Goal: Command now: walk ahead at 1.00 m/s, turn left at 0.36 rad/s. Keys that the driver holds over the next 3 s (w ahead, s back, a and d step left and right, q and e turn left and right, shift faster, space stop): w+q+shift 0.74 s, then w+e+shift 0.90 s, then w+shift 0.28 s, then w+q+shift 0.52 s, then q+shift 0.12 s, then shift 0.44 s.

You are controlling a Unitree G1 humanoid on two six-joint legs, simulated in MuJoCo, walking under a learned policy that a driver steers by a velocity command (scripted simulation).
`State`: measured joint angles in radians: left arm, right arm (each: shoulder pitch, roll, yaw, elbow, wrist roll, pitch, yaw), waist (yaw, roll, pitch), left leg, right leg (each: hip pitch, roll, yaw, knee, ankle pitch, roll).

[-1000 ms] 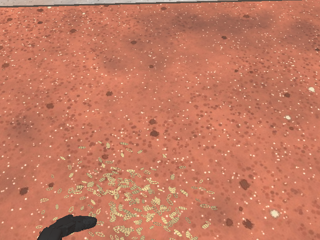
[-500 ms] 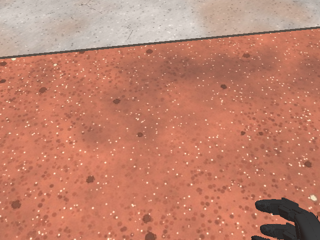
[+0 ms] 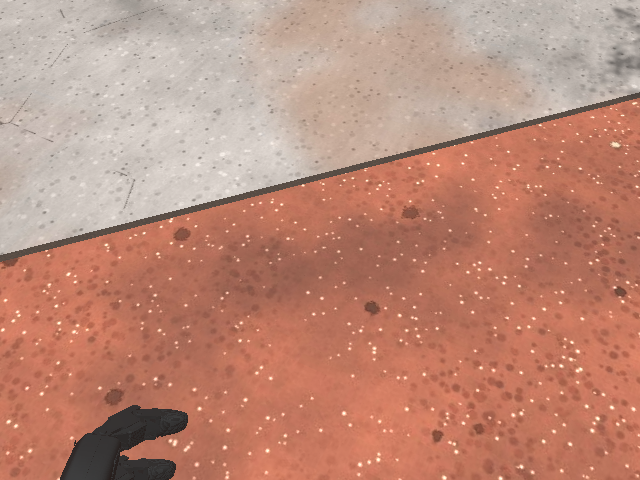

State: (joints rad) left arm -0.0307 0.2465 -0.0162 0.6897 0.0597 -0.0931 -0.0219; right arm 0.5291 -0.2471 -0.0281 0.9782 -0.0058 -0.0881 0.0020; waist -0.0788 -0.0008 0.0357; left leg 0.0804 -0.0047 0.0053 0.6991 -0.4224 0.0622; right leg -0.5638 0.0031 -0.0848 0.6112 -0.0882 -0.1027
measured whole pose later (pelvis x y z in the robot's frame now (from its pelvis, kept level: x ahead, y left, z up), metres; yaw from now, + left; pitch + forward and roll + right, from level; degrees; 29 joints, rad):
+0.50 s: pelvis +0.47 +0.06 -0.01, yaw +23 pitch -1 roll +0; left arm 0.29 0.23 0.02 0.84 0.03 -0.08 0.01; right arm 0.22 -0.31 -0.07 0.80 -0.02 -0.01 0.03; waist -0.03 0.01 0.05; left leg -0.47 -0.16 0.13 0.73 -0.27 0.22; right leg -0.15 -0.03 -0.05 1.39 -0.36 0.02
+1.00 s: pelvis +0.91 +0.21 +0.02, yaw +37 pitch +1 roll -2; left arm 0.34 0.31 0.06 0.80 0.03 -0.06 -0.01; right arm 0.23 -0.32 -0.04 0.77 -0.06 -0.08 0.02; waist 0.02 0.02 0.01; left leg -0.38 -0.06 -0.05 1.26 -0.32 0.08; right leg -0.32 0.08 0.03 0.51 -0.21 -0.05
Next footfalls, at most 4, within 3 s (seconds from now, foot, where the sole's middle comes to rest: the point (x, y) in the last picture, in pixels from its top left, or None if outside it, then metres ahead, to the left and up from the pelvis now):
0.42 left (262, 418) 0.58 0.11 -0.75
0.86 right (231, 248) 1.03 0.18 -0.75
1.26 left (86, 211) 1.19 0.57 -0.75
1.70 right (138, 97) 1.65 0.48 -0.75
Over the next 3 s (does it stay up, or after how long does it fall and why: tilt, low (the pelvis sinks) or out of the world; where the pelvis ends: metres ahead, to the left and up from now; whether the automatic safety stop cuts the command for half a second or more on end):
stays up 2.50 0.67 0.02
